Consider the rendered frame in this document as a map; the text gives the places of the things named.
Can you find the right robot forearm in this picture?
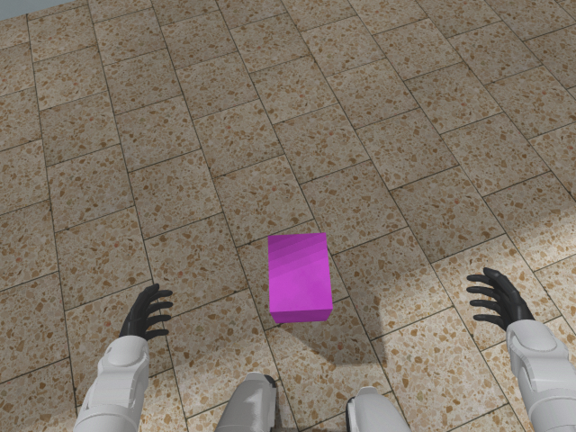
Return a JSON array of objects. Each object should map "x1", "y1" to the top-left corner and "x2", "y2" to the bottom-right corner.
[{"x1": 506, "y1": 319, "x2": 576, "y2": 432}]

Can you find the robot right thigh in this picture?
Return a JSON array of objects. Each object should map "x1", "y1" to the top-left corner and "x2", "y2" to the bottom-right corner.
[{"x1": 347, "y1": 393, "x2": 412, "y2": 432}]

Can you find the left robot hand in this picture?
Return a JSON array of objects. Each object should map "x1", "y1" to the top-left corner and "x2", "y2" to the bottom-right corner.
[{"x1": 118, "y1": 283, "x2": 173, "y2": 342}]

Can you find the carton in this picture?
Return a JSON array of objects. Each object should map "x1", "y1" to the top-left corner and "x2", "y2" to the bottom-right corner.
[{"x1": 268, "y1": 232, "x2": 333, "y2": 323}]

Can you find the robot right shin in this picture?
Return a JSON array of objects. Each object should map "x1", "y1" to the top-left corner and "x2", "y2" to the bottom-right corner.
[{"x1": 355, "y1": 386, "x2": 378, "y2": 399}]

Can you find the right robot hand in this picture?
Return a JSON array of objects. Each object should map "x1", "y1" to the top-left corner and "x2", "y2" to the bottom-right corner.
[{"x1": 466, "y1": 267, "x2": 535, "y2": 331}]

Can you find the left robot forearm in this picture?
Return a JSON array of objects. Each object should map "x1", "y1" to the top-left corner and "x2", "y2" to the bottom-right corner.
[{"x1": 73, "y1": 336, "x2": 149, "y2": 432}]

